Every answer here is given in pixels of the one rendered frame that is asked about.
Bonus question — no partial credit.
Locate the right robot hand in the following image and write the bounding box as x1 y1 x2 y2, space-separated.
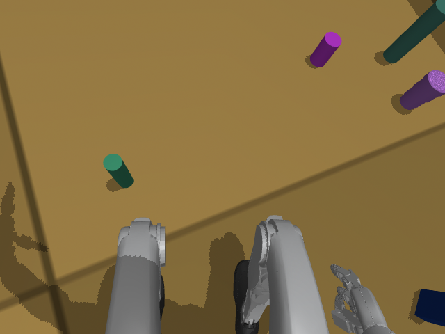
330 264 388 334

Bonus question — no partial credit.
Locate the right robot foot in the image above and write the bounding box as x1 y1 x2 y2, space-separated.
234 260 259 334

